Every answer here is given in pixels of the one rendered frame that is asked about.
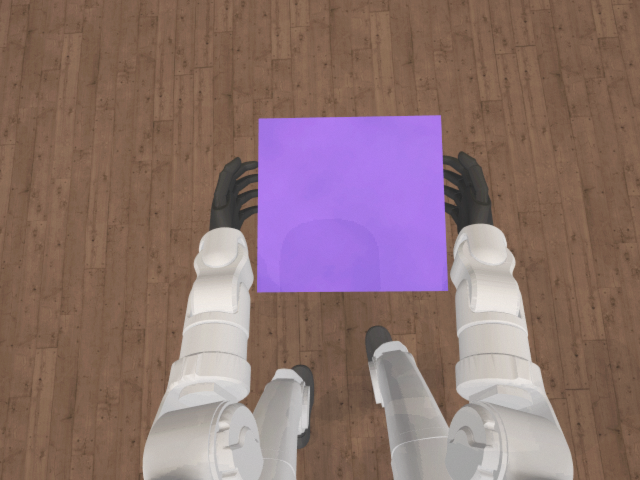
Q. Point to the robot left foot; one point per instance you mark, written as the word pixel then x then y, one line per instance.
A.
pixel 305 373

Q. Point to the robot right upper arm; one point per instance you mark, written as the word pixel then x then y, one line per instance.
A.
pixel 492 442

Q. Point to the left robot thigh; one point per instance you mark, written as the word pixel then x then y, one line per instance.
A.
pixel 282 411

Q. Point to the right robot forearm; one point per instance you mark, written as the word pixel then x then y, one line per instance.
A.
pixel 495 362

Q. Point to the robot left hand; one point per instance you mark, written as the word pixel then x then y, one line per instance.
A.
pixel 226 205

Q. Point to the robot right hand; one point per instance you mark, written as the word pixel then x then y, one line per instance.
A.
pixel 472 199

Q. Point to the robot left upper arm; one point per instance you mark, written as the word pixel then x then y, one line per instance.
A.
pixel 215 441

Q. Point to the left robot forearm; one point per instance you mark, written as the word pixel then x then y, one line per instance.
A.
pixel 213 365

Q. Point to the carton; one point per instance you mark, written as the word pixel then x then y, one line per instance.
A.
pixel 351 204

